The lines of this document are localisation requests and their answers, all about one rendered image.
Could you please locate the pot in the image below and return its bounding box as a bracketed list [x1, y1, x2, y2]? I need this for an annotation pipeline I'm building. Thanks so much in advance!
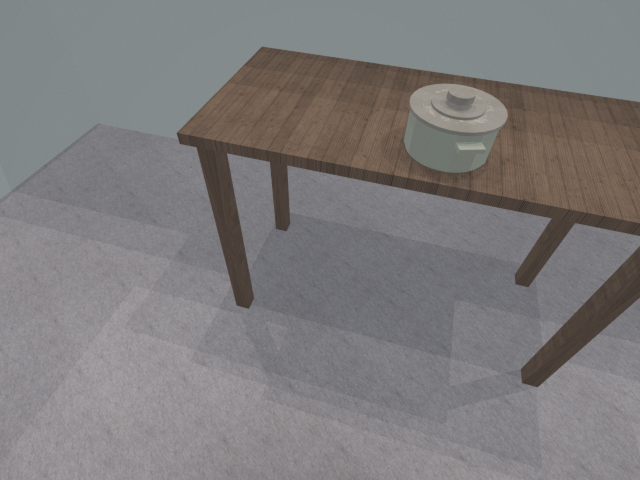
[404, 111, 499, 173]

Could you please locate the knob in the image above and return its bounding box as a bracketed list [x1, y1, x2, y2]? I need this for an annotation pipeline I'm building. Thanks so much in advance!
[447, 86, 476, 106]

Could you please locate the table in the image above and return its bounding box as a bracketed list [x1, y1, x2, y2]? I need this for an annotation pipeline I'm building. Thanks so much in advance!
[177, 47, 640, 387]

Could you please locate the lid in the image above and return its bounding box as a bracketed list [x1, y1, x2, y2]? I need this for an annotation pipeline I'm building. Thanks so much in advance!
[409, 84, 508, 136]

